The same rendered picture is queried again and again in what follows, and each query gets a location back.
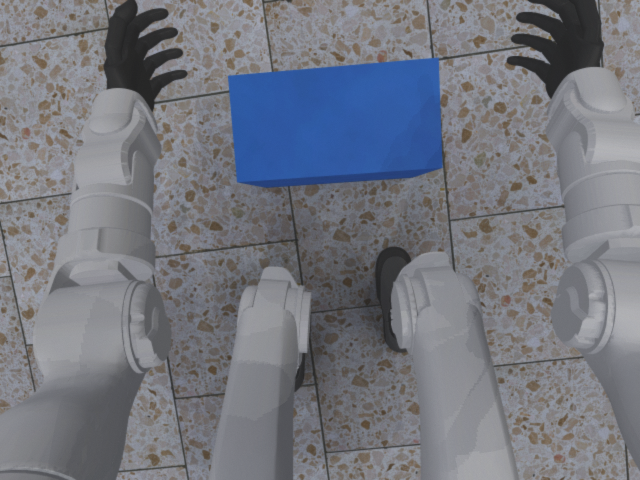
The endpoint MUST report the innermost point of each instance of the robot right upper arm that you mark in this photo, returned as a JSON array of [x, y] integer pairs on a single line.
[[597, 311]]

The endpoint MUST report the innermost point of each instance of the right robot forearm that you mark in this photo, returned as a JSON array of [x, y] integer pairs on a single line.
[[597, 146]]

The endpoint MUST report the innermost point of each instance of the robot left upper arm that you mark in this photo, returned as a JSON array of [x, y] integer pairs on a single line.
[[94, 344]]

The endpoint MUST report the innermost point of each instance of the left robot foot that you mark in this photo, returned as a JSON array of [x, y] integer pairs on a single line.
[[300, 372]]

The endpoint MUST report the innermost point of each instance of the left robot forearm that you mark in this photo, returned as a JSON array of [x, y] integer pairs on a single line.
[[111, 207]]

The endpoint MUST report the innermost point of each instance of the right robot shin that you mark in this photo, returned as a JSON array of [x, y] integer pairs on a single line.
[[439, 259]]

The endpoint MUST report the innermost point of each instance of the right robot hand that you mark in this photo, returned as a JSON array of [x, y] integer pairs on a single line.
[[578, 43]]

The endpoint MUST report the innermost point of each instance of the carton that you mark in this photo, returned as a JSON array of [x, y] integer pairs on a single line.
[[338, 124]]

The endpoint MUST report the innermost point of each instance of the left robot hand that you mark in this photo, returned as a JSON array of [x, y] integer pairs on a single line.
[[125, 66]]

